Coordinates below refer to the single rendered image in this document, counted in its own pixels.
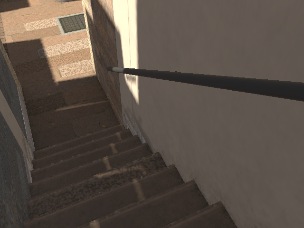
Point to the stairs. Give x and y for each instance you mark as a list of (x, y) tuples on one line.
[(154, 213)]

